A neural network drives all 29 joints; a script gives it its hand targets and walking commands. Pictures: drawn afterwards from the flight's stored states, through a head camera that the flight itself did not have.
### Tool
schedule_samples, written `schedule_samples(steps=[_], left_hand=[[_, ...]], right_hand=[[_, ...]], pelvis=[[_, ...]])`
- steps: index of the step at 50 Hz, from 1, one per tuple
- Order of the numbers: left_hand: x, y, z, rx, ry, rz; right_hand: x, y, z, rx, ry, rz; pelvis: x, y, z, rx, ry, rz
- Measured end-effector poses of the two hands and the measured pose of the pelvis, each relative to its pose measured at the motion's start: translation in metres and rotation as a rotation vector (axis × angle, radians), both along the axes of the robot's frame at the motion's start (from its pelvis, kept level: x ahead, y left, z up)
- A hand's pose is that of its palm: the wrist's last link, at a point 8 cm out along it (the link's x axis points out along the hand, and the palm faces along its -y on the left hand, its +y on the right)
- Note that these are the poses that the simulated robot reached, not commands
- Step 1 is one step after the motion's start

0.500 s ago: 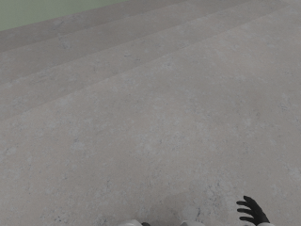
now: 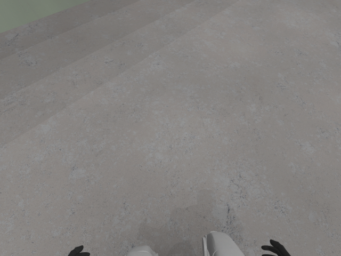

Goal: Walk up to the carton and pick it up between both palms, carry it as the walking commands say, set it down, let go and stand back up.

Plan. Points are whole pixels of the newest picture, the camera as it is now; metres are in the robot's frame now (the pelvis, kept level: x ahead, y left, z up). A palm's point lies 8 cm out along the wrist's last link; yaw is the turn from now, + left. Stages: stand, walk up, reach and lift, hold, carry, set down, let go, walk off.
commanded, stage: walk up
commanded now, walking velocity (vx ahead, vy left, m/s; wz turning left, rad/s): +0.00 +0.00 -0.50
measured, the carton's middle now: out of the picture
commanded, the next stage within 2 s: none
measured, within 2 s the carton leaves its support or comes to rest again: neither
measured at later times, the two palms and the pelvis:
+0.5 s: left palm out of the picture +0.01 +0.20 -0.14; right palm out of the picture +0.06 -0.34 -0.12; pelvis -0.08 -0.06 -0.03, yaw -11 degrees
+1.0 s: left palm out of the picture +0.06 +0.22 -0.13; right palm out of the picture -0.05 -0.29 -0.10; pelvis -0.07 -0.01 +0.00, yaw -23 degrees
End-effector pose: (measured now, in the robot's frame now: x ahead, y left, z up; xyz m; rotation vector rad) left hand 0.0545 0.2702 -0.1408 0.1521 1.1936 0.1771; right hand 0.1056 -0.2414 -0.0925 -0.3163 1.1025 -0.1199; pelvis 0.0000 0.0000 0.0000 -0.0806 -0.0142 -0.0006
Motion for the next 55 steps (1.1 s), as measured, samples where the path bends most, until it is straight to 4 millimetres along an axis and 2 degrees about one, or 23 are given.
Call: schedule_samples(steps=[5,9,13,18,21,24,27,30,36,42,45,50,55], left_hand=[[-0.006,0.001,0.001,0.024,0.025,-0.058],[-0.005,-0.006,0.004,0.039,0.018,-0.108],[-0.007,-0.018,0.007,0.049,0.006,-0.141],[-0.012,-0.037,0.008,0.060,-0.016,-0.159],[-0.021,-0.050,0.006,0.073,-0.020,-0.167],[-0.040,-0.063,-0.004,0.093,0.004,-0.180],[-0.060,-0.071,0.003,0.104,0.061,-0.188],[-0.063,-0.071,0.018,0.130,0.104,-0.220],[-0.043,-0.070,0.031,0.150,0.099,-0.294],[-0.035,-0.056,0.023,0.138,0.110,-0.343],[-0.024,-0.048,0.012,0.111,0.104,-0.373],[0.004,-0.047,0.009,0.051,0.048,-0.414],[0.020,-0.054,0.005,-0.015,0.044,-0.459]], right_hand=[[-0.015,-0.001,-0.008,0.032,-0.049,-0.050],[-0.024,-0.010,-0.010,0.050,-0.093,-0.088],[-0.034,-0.022,-0.013,0.063,-0.122,-0.113],[-0.046,-0.047,-0.016,0.065,-0.143,-0.129],[-0.049,-0.068,-0.021,0.060,-0.158,-0.132],[-0.045,-0.093,-0.031,0.052,-0.184,-0.134],[-0.049,-0.103,-0.026,0.054,-0.182,-0.142],[-0.058,-0.107,-0.020,0.067,-0.179,-0.177],[-0.085,-0.105,-0.020,0.072,-0.127,-0.237],[-0.102,-0.086,-0.021,0.061,-0.111,-0.280],[-0.117,-0.072,-0.019,0.042,-0.105,-0.315],[-0.159,-0.052,-0.006,0.000,-0.028,-0.383],[-0.173,-0.040,0.010,-0.027,-0.016,-0.434]], pelvis=[[-0.018,0.000,-0.005,0.031,-0.015,-0.064],[-0.031,-0.005,-0.007,0.048,-0.026,-0.113],[-0.042,-0.015,-0.009,0.063,-0.039,-0.145],[-0.056,-0.034,-0.014,0.077,-0.059,-0.165],[-0.066,-0.049,-0.020,0.091,-0.066,-0.176],[-0.076,-0.063,-0.034,0.120,-0.070,-0.193],[-0.081,-0.067,-0.026,0.134,-0.072,-0.207],[-0.081,-0.068,-0.014,0.150,-0.039,-0.245],[-0.082,-0.061,-0.002,0.158,0.031,-0.307],[-0.082,-0.041,-0.005,0.138,0.040,-0.348],[-0.080,-0.026,-0.008,0.111,0.037,-0.373],[-0.072,-0.010,0.000,0.058,0.030,-0.407],[-0.066,-0.004,0.007,0.012,0.028,-0.449]])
